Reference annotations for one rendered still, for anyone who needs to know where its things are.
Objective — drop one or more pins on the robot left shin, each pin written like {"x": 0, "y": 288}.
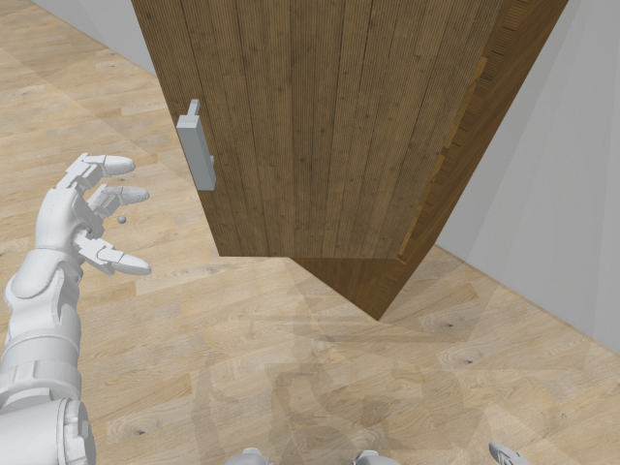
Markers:
{"x": 251, "y": 450}

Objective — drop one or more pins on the robot left forearm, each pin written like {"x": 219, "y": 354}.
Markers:
{"x": 39, "y": 363}

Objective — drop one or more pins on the robot right hand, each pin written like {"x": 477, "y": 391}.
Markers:
{"x": 505, "y": 456}

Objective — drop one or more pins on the robot shin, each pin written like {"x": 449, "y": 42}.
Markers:
{"x": 251, "y": 450}
{"x": 368, "y": 452}

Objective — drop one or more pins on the cupboard door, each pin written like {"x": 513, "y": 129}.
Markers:
{"x": 325, "y": 118}

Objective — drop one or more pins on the left robot upper arm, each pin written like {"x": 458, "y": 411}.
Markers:
{"x": 53, "y": 433}

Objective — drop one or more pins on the handle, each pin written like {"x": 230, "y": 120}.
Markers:
{"x": 189, "y": 128}

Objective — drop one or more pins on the robot right shin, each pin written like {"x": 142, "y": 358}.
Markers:
{"x": 368, "y": 452}

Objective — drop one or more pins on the robot left hand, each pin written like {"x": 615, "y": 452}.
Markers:
{"x": 64, "y": 213}

